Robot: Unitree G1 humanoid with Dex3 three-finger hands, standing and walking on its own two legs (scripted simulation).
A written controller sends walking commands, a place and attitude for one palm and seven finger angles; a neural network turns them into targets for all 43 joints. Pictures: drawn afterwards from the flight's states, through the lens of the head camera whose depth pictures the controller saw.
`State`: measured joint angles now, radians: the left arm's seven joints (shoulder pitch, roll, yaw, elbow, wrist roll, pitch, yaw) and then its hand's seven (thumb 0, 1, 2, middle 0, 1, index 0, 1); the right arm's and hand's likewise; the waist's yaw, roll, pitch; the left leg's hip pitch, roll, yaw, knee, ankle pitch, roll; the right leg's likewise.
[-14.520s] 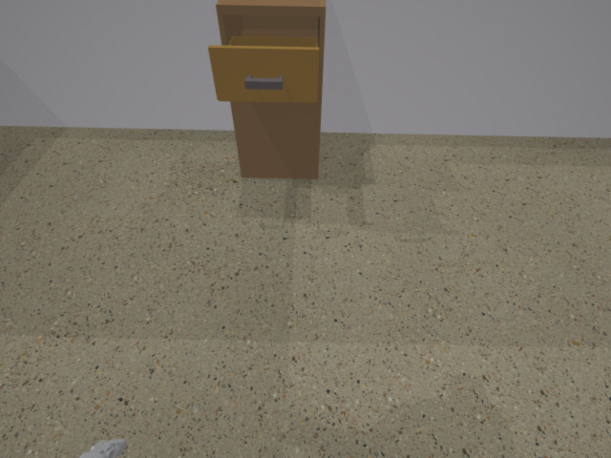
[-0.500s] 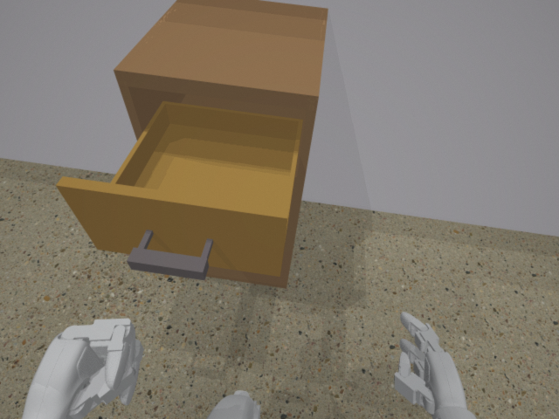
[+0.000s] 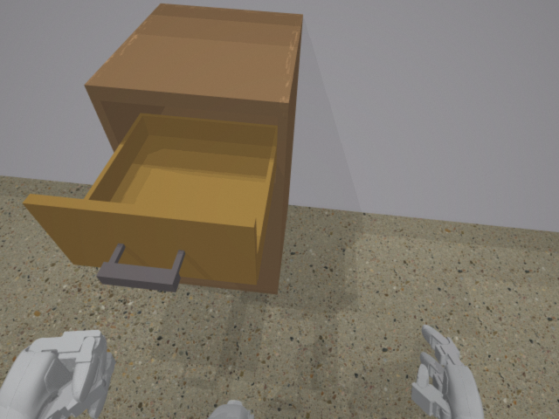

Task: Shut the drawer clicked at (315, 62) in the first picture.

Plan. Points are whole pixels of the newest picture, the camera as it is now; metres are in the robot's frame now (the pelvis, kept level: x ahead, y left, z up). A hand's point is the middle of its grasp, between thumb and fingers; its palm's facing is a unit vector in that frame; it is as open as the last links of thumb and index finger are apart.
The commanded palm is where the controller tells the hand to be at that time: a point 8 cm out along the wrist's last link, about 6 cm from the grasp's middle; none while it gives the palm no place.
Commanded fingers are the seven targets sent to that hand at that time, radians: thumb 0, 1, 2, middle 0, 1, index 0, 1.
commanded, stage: bring the fist close to the handle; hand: left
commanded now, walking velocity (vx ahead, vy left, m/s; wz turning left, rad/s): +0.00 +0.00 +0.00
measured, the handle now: (144, 264) +0.35 +0.25 -0.02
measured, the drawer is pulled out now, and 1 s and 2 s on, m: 0.28 0.28 0.27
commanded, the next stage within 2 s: push the drawer shut in 1.42 s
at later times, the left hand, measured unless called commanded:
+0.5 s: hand (114, 363) +0.18 +0.22 +0.03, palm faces -0.01 -1.00 -0.08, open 3.3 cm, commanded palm +0.16 +0.27 +0.04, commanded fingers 0.00 0.90 0.90 -1.40 -1.60 -1.40 -1.60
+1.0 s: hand (140, 347) +0.22 +0.22 -0.02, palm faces -0.06 -1.00 -0.04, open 3.3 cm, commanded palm +0.20 +0.27 -0.01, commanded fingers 0.00 0.90 0.90 -1.40 -1.60 -1.40 -1.60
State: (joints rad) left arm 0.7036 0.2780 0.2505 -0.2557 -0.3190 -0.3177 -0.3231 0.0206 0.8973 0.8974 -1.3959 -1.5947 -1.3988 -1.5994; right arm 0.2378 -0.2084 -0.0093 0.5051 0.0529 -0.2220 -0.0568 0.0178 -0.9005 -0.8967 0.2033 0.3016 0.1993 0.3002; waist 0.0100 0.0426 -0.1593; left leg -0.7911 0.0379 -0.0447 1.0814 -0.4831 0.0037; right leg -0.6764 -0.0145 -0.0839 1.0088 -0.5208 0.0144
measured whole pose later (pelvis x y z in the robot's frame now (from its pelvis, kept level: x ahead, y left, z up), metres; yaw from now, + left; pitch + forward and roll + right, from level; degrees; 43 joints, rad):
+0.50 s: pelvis -0.01 -0.02 -0.02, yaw -1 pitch +15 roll -3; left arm 0.46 0.30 0.37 0.05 -0.40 -0.39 -0.49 0.02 0.90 0.90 -1.40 -1.59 -1.40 -1.60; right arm 0.21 -0.23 -0.03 0.59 0.04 -0.25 -0.08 0.02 -0.90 -0.90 0.20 0.30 0.20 0.30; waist -0.01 0.04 -0.16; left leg -0.93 0.06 -0.06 1.17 -0.50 -0.03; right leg -0.82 0.01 -0.10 1.12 -0.55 -0.02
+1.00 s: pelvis -0.02 +0.01 -0.06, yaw -2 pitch +20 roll -4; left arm 0.32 0.28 0.25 0.02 -0.30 -0.38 -0.36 0.02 0.90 0.90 -1.40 -1.59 -1.40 -1.60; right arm 0.19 -0.22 0.01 0.52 0.01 -0.19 -0.05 0.02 -0.90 -0.90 0.21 0.30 0.20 0.30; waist -0.01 0.02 -0.18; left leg -1.16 0.03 -0.04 1.35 -0.54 0.02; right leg -1.05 -0.02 -0.07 1.29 -0.59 0.03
